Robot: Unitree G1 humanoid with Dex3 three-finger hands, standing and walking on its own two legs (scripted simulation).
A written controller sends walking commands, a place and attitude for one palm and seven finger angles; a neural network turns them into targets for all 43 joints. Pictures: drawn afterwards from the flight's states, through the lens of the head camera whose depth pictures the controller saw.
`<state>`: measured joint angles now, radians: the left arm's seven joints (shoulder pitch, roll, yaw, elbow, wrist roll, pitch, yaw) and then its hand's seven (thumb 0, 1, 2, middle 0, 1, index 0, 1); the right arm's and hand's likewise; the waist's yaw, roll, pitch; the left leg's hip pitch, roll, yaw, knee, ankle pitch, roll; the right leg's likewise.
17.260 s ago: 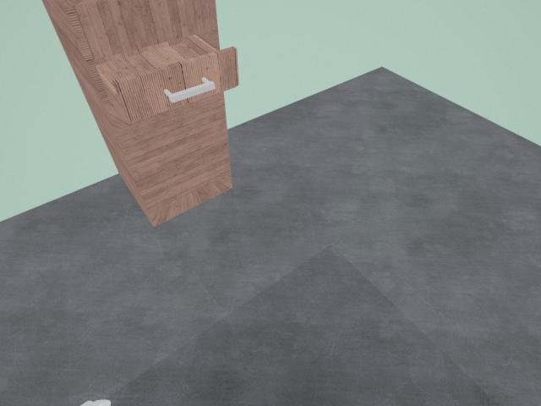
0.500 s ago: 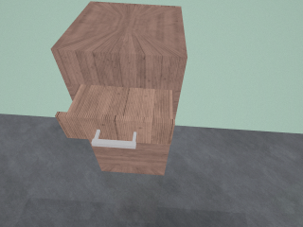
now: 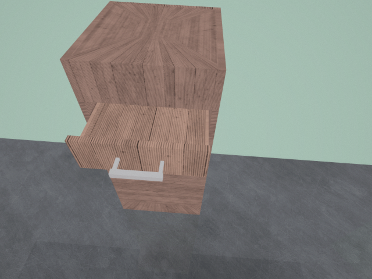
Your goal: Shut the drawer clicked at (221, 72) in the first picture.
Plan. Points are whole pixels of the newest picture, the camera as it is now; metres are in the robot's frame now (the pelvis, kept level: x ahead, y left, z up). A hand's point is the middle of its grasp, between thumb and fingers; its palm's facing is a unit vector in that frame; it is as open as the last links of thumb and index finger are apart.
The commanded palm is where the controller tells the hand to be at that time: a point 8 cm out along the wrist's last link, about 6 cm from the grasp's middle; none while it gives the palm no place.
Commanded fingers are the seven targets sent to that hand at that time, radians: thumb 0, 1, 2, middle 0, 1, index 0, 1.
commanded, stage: raise the hand and make a fist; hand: left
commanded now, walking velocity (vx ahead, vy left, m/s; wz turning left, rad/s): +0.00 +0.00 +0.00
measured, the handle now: (137, 169) +0.40 +0.16 -0.05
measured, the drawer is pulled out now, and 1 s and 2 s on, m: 0.16 0.16 0.16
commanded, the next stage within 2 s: bring the fist close to the handle in 1.88 s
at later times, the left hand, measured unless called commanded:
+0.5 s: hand out of the picture +0.11 +0.15 -0.06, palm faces +0.15 -0.99 -0.06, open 5.4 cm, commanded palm +0.12 +0.20 -0.03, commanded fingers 0.00 0.90 0.90 -0.74 -0.88 -0.74 -0.88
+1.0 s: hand (114, 250) +0.18 +0.15 +0.01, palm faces +0.01 -1.00 -0.06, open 3.2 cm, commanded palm +0.15 +0.20 +0.01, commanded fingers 0.00 0.90 0.90 -1.24 -1.43 -1.24 -1.43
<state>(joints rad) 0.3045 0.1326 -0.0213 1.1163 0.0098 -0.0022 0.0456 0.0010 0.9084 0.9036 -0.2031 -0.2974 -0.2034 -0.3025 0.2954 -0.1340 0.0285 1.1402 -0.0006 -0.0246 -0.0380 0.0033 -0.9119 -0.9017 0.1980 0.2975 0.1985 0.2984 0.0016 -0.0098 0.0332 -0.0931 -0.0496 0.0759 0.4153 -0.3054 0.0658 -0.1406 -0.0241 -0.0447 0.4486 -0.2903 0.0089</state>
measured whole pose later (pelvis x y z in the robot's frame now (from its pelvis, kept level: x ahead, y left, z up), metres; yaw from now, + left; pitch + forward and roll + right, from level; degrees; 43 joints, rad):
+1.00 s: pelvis -0.04 -0.03 -0.05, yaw +2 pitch +11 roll +0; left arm 0.37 0.22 0.15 -0.02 -0.26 -0.36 -0.25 0.01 0.90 0.91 -1.05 -1.22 -1.05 -1.22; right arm 0.31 -0.28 -0.02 0.58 0.04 -0.23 -0.03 0.02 -0.91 -0.90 0.20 0.30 0.20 0.30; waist -0.02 0.03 -0.09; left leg -0.65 -0.01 0.03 0.92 -0.46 0.03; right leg -0.67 0.01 -0.08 0.90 -0.43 -0.05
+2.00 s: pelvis -0.04 -0.04 -0.03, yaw +3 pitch +6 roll +0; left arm 0.26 0.21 0.07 -0.04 -0.20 -0.22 -0.15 0.01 0.90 0.90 -1.40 -1.60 -1.40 -1.60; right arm 0.25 -0.26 0.04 0.55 0.04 -0.20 -0.03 0.01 -0.91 -0.90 0.20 0.30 0.20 0.30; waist 0.00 0.04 -0.08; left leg -0.49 -0.01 0.01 0.80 -0.43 0.02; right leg -0.50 0.01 -0.09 0.78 -0.39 -0.05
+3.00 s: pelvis -0.06 -0.02 -0.09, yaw +2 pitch +19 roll -1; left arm -0.22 0.18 0.10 0.50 -0.14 -0.44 -0.12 0.01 0.90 0.90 -1.40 -1.60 -1.40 -1.60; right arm 0.24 -0.25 0.01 0.59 0.00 -0.09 0.01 0.01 -0.91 -0.90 0.20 0.30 0.20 0.30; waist -0.04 0.02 -0.15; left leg -0.93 -0.02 0.04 1.13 -0.53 0.05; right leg -0.95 0.00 -0.07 1.10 -0.48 -0.03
